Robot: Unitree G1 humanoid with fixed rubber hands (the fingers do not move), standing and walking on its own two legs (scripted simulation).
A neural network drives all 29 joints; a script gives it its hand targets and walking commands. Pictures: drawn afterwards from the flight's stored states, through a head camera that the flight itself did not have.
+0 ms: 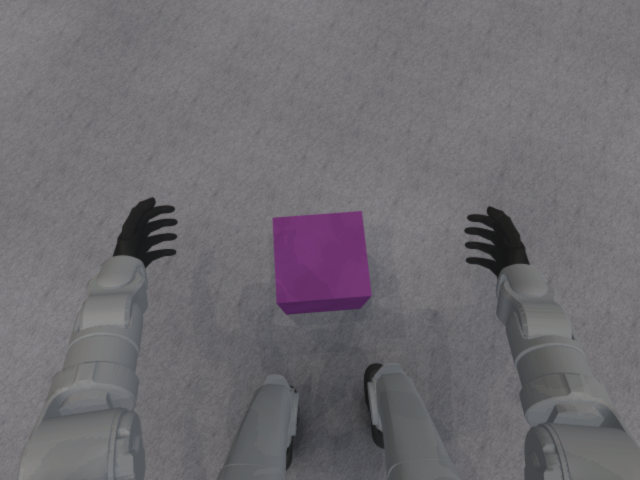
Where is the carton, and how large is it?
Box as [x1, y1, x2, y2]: [273, 211, 371, 314]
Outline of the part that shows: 361,211 273,218 276,300 278,305 286,314 360,308 371,295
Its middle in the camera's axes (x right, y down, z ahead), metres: +0.00 +0.07 +1.00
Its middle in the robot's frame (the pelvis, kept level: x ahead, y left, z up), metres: +0.47 +0.01 -0.57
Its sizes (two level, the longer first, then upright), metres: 0.210 0.200 0.250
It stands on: the floor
